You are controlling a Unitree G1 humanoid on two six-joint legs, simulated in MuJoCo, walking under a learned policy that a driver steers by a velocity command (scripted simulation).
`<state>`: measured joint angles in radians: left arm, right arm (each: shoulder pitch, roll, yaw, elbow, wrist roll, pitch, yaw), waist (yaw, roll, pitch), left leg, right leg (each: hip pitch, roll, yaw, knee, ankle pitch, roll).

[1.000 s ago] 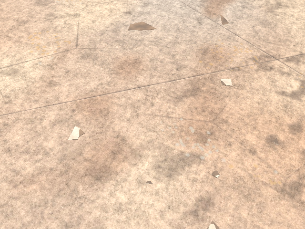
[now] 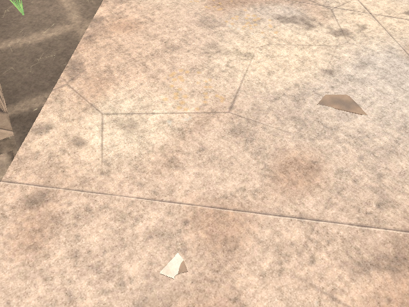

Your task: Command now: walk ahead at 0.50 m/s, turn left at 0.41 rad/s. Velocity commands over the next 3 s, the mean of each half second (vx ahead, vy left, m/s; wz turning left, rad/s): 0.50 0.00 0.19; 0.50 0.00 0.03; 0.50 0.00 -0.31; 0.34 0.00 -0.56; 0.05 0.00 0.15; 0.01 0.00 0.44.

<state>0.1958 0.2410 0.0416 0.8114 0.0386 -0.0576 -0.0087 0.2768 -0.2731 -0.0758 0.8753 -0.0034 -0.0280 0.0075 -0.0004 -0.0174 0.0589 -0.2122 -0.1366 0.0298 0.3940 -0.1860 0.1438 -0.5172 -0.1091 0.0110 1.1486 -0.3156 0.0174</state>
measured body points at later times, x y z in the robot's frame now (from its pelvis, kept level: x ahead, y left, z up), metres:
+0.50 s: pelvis +0.29 -0.06 +0.00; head +0.31 -0.07 +0.45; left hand +0.37 +0.22 -0.12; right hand +0.34 -0.32 -0.14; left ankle +0.18 +0.05 -0.65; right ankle +0.34 -0.13 -0.74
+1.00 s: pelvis +0.55 +0.01 +0.00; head +0.58 +0.03 +0.44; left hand +0.53 +0.27 -0.15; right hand +0.71 -0.24 -0.12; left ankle +0.61 +0.08 -0.74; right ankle +0.42 -0.12 -0.65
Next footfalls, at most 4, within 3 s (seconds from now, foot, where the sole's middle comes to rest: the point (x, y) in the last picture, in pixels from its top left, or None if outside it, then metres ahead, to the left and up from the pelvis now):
0.36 right None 0.38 -0.13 -0.78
0.88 left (184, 251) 0.65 0.09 -0.78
1.46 right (232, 182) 0.94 -0.09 -0.78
1.96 left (212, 127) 1.23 -0.01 -0.78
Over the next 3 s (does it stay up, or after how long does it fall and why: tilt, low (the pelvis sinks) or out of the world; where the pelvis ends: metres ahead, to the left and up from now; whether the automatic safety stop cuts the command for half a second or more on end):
stays up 1.07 -0.01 0.01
